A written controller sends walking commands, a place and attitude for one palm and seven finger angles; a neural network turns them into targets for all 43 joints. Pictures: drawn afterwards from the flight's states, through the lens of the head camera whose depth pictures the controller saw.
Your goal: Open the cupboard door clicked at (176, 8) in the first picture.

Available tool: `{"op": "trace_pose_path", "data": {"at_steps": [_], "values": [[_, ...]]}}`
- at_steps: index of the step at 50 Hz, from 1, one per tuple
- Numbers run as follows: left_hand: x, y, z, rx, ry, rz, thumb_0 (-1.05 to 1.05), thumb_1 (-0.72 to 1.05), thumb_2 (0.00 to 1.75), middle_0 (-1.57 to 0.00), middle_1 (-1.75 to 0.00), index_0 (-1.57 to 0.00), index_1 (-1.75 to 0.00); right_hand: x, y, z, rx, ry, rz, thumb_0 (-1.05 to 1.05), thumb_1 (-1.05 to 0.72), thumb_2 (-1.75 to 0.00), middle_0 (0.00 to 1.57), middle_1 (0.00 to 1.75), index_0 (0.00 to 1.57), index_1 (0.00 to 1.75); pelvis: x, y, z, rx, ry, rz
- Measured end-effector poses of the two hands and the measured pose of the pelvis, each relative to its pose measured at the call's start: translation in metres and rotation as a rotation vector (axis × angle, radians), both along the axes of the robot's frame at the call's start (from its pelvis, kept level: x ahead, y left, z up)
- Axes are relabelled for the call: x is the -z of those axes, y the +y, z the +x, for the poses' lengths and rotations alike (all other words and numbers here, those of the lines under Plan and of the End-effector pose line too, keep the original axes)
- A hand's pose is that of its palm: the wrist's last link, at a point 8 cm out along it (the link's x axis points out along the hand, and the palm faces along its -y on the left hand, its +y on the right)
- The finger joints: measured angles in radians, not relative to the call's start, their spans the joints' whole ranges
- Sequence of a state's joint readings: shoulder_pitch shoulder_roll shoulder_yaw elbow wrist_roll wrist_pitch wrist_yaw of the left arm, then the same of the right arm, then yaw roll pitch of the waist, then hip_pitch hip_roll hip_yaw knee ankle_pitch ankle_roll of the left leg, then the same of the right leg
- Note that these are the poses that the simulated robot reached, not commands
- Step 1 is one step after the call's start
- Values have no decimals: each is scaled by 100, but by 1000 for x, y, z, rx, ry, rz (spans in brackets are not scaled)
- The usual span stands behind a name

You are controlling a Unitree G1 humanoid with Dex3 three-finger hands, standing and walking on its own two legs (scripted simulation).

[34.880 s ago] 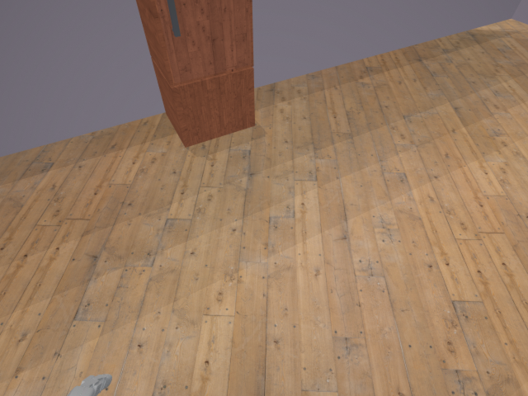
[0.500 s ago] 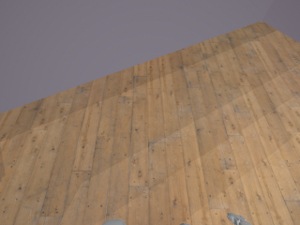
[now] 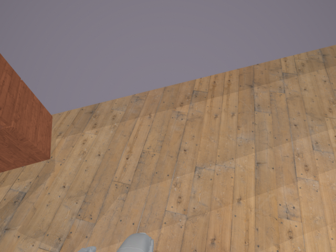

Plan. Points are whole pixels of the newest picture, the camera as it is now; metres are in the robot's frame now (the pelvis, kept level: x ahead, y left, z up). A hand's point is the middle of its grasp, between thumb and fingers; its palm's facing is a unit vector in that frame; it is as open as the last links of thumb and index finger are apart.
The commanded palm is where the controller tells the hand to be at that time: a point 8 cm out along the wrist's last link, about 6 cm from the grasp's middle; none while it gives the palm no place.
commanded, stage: turn to face it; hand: left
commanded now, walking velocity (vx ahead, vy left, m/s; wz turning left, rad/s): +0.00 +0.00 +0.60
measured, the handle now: out of the picture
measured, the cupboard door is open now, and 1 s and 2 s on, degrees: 39 39 39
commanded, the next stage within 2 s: take the last steps up to it in 1.48 s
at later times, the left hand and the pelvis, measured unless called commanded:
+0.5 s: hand out of the picture +0.06 +0.24 -0.16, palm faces +0.30 -0.91 -0.28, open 7.4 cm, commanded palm none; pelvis +0.02 +0.00 +0.00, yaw +17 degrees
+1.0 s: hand out of the picture -0.03 +0.17 -0.18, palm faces +0.61 -0.76 -0.24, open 7.4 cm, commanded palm none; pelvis +0.06 -0.02 -0.01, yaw +37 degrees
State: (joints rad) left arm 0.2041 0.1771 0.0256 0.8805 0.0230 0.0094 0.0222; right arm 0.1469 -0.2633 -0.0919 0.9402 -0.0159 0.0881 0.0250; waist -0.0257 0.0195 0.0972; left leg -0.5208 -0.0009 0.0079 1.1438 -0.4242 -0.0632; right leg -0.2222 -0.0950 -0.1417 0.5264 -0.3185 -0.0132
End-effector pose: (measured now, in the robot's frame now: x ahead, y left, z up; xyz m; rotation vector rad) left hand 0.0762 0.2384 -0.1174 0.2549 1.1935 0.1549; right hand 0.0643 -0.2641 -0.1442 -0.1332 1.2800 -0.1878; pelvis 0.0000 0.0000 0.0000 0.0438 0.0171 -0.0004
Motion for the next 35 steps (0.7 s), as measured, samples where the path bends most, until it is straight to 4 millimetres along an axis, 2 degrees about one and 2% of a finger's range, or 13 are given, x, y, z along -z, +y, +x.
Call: {"op": "trace_pose_path", "data": {"at_steps": [3, 6, 11, 14, 19, 24, 30, 32, 35], "values": [[5, -3, -16, -55, 19, -23, 1, 91, 90, -20, -30, -20, -30, -6, 2, 19, -53, -2, -6, 1, -91, -90, 20, 30, 20, 30, -1, -2, 3, -43, 0, 2], [13, 3, -33, -115, 36, -35, 1, 91, 90, -20, -30, -20, -30, -8, 12, 45, -123, -14, -18, 1, -91, -90, 20, 30, 20, 30, 1, 1, 6, -85, 0, -3], [37, 27, -64, -221, 76, -55, 1, 91, 90, -21, -30, -20, -30, -8, 38, 93, -241, -99, -48, 1, -90, -90, 20, 30, 20, 30, 18, 16, 13, -155, -1, -26], [43, 42, -74, -266, 110, -44, 1, 91, 90, -20, -30, -20, -30, -12, 52, 108, -288, -135, -59, 1, -90, -90, 20, 30, 20, 30, 19, 19, 13, -184, -6, -20], [27, 53, -62, -307, 60, -25, 1, 91, 90, -20, -30, -20, -30, -19, 60, 111, -336, -111, -63, 1, -90, -89, 20, 30, 20, 30, 8, 18, 17, -236, 1, -41], [11, 50, -42, -324, -15, 0, 1, 91, 90, -20, -30, -19, -30, -15, 55, 110, -364, -68, -40, 1, -90, -89, 21, 30, 21, 30, 3, 8, 23, -283, 5, -47], [4, 27, -25, -346, -85, 45, 1, 91, 90, -20, -30, -20, -30, 8, 31, 119, -380, -24, -3, 1, -90, -89, 21, 30, 21, 30, 13, -19, 36, -349, 10, -27], [1, 15, -29, -361, -88, 55, 1, 91, 90, -20, -30, -20, -30, 14, 23, 126, -389, -10, 1, 1, -90, -89, 21, 30, 21, 30, 13, -26, 39, -377, -1, -24], [-4, -3, -41, -409, -68, 45, 1, 91, 90, -20, -30, -20, -30, 11, 18, 139, -423, 10, 1, 1, -90, -89, 20, 30, 20, 30, 7, -31, 44, -426, -8, -11]]}}
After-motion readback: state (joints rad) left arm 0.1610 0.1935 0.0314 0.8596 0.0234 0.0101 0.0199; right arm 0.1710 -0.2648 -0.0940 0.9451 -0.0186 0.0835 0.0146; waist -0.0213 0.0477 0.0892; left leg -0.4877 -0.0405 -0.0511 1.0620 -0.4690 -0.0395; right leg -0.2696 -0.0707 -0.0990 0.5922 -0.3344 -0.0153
